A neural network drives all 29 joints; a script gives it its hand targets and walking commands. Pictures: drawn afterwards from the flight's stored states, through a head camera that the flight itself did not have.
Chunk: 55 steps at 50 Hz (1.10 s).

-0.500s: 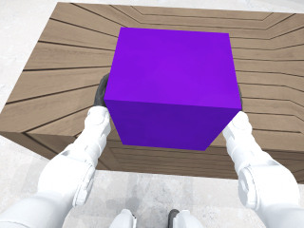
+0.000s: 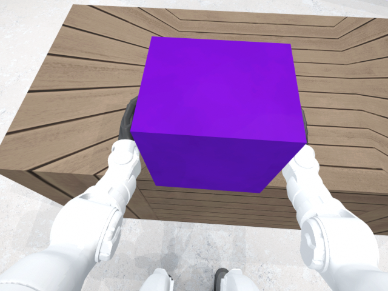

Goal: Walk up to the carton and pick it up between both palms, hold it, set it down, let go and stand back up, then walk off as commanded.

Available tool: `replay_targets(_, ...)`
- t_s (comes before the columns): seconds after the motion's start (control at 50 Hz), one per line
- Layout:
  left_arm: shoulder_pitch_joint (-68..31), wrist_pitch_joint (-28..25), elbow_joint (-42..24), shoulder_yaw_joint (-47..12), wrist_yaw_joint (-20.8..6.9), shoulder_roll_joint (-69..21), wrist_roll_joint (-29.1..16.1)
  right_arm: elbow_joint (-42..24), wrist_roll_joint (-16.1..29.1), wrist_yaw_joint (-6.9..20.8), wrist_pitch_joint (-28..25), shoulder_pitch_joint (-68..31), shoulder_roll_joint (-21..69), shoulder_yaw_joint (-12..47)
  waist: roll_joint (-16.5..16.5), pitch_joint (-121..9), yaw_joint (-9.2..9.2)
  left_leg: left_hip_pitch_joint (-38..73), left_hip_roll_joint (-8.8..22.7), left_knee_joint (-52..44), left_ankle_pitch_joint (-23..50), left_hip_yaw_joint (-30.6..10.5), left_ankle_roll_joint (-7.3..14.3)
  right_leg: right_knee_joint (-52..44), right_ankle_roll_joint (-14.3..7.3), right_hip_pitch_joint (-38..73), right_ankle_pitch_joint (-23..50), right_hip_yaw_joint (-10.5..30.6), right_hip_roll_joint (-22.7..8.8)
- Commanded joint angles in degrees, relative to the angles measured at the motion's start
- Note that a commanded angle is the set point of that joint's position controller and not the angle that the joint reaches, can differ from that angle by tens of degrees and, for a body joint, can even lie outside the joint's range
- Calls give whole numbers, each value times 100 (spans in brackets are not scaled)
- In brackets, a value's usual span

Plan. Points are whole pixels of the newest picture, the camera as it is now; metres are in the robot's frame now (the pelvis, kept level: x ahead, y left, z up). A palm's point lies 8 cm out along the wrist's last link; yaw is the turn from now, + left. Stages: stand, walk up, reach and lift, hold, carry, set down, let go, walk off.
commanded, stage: reach and lift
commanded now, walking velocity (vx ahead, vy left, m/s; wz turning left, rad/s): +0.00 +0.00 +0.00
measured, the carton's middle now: (213, 125) +0.45 -0.02 +0.01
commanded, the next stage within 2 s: none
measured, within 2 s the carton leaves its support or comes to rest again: leaves its support in 0.48 s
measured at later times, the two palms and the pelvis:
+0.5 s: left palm (129, 142) +0.40 +0.16 +0.02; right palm (298, 145) +0.40 -0.20 +0.02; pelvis +0.00 +0.00 +0.00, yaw +0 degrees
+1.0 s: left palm (128, 126) +0.40 +0.14 +0.08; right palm (317, 132) +0.40 -0.21 +0.07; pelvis +0.00 -0.02 +0.01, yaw +1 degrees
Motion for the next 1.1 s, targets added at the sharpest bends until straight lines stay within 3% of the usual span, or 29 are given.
replay_targets(0.0,-3742,-584,-1988,-1301,-786,-4281,895,-1832,-1281,910,-440,-3266,4400,1664,350,-5143,-482,2215,-241,-197,2698,227,-308,-234,158,3517,2607,-23,315)
replay_targets(0.26,-3610,-449,-2728,-1876,-645,-4477,648,-2535,-1026,864,-385,-2975,4444,2311,360,-5622,-447,2542,-242,-235,3002,137,-324,-347,151,3649,2853,-13,396)
replay_targets(0.58,-3787,48,-4288,-2744,-494,-4695,98,-3856,-545,776,79,-2791,4690,3075,374,-5686,-503,2854,-278,-362,3066,6,-394,-543,197,3789,2693,61,479)
replay_targets(0.78,-4127,509,-4682,-2529,-557,-4434,33,-4260,-448,672,565,-3070,4847,3197,77,-5397,-457,2349,-388,-715,2323,84,-255,-626,285,4424,2592,226,385)
replay_targets(0.92,-4252,826,-4553,-2154,-672,-4228,119,-4340,-426,575,858,-3301,4892,3174,-189,-4946,-402,2058,-449,-1095,1966,150,-134,-733,357,5013,2676,326,310)
replay_targets(1.08,-3895,1526,-4643,-1749,-835,-3911,234,-4810,-156,402,1536,-3384,5106,3454,-599,-4418,-258,1756,-552,-1557,1813,248,92,-872,490,6064,3275,551,163)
